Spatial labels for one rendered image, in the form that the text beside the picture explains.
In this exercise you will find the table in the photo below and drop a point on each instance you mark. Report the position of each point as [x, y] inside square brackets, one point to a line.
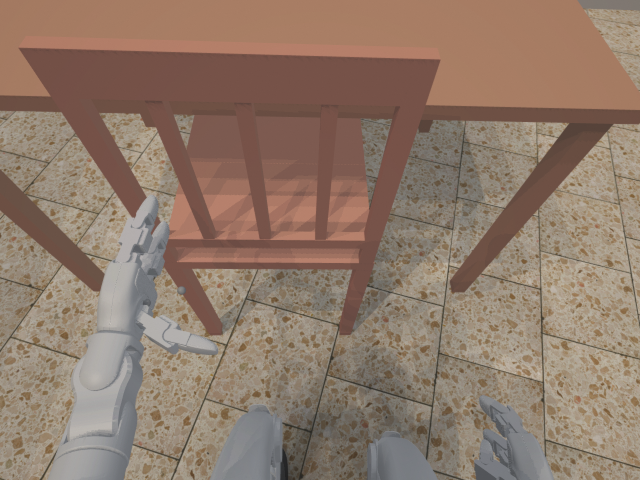
[501, 60]

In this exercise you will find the robot left hand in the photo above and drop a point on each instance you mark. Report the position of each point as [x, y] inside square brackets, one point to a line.
[128, 281]

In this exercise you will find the robot right hand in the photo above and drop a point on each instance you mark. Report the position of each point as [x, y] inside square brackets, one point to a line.
[521, 456]

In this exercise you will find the robot right thigh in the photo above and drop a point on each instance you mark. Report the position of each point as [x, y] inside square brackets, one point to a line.
[393, 458]

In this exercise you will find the robot thigh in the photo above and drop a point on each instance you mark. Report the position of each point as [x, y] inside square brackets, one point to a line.
[254, 444]
[393, 458]

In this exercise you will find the robot left forearm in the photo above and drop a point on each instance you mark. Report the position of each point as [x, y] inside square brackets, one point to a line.
[98, 438]

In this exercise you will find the chair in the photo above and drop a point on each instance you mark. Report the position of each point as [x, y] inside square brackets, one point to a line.
[254, 192]

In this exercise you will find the robot left thigh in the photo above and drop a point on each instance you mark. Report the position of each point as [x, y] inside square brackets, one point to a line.
[254, 444]

